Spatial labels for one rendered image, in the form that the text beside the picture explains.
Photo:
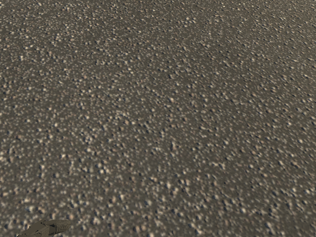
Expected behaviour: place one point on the left robot hand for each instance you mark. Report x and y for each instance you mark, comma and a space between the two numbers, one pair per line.
48, 228

